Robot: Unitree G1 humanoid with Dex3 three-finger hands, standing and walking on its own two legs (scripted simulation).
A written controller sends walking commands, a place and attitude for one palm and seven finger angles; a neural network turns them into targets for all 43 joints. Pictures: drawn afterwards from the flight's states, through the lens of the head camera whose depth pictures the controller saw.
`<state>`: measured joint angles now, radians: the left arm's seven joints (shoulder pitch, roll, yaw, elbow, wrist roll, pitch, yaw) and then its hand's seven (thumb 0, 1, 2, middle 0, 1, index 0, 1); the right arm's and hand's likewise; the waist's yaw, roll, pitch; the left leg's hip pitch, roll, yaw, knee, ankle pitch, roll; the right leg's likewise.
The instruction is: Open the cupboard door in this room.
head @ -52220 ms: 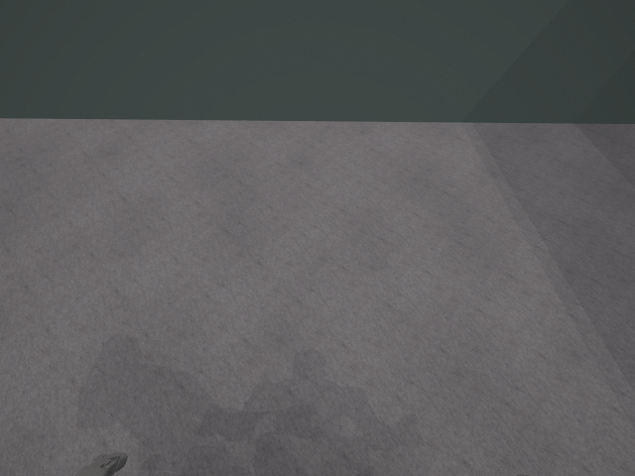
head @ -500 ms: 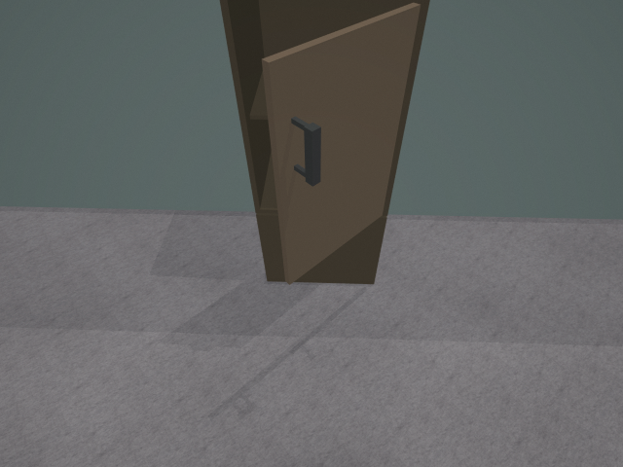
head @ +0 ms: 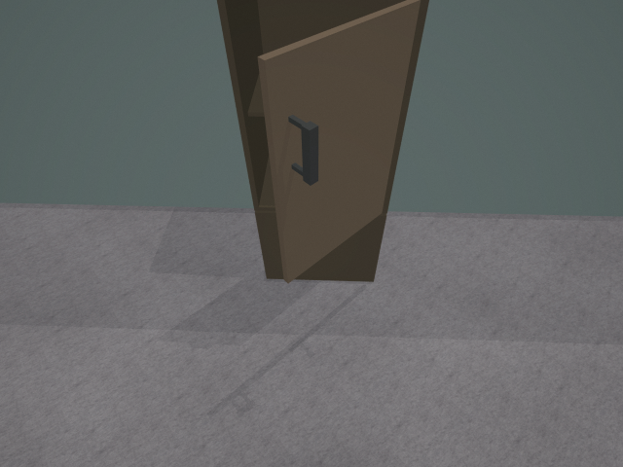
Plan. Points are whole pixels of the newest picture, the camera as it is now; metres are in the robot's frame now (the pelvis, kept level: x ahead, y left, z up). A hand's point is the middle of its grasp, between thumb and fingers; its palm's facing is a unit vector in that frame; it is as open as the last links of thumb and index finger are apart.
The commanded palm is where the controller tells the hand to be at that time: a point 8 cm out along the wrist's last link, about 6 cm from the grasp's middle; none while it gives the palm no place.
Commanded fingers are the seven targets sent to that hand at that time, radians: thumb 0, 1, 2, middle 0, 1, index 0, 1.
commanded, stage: look to check the result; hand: left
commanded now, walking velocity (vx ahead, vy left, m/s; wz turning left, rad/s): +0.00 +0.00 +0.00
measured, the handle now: (302, 150) +0.63 +0.05 +0.06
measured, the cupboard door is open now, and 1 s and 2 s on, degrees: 45 45 45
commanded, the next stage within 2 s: walk to a spot facing it in 0.10 s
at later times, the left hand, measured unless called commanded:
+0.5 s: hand out of the picture +0.04 +0.19 -0.18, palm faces -0.05 -0.97 -0.23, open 7.4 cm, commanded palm none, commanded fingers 0.00 0.90 0.90 -0.20 -0.30 -0.20 -0.30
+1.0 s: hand out of the picture +0.12 +0.14 -0.17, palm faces -0.31 -0.91 -0.28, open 7.4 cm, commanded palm none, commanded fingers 0.00 0.90 0.90 -0.20 -0.30 -0.20 -0.30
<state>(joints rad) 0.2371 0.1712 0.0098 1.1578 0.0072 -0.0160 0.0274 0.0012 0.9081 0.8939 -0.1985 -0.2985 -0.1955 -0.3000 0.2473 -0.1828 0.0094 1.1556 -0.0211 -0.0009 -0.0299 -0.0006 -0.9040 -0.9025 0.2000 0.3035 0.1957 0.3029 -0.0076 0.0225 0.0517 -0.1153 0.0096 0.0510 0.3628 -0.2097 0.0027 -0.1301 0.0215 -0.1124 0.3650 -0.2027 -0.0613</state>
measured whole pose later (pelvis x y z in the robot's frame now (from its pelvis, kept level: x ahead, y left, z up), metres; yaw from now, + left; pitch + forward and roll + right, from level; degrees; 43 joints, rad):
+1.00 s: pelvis -0.01 -0.03 -0.01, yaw -21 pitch +0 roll +1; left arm 0.17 0.20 0.08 0.95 0.03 0.04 0.01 0.00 0.91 0.89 -0.20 -0.30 -0.20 -0.30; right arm 0.11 -0.24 -0.06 0.94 -0.01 0.05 -0.02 0.00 -0.90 -0.90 0.20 0.30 0.20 0.30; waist 0.01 0.02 0.14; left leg -0.45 0.08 0.05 1.09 -0.48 -0.06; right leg -0.31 0.01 0.05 0.58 -0.27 -0.02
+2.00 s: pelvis +0.07 -0.08 -0.01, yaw -57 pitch +2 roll -2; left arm 0.23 0.23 0.08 0.96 0.03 0.04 -0.05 0.01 0.91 0.89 -0.20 -0.30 -0.20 -0.30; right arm 0.26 -0.20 -0.02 0.88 -0.04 -0.05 -0.02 0.00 -0.90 -0.90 0.20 0.30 0.20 0.30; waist -0.01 -0.03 0.03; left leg -0.23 0.06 0.10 0.55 -0.35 0.01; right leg -0.45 0.04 0.05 1.02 -0.44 -0.01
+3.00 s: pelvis +0.20 -0.53 -0.02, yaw -84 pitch -1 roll +0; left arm 0.42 0.15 0.05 1.12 0.02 -0.03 0.00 0.01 0.91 0.89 -0.20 -0.30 -0.19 -0.30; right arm 0.13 -0.15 -0.01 0.93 -0.03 -0.08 -0.01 0.00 -0.90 -0.90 0.20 0.30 0.20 0.30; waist 0.05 -0.04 0.05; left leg -0.32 0.04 0.15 0.61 -0.28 0.04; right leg -0.35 0.02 0.00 1.28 -0.40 -0.04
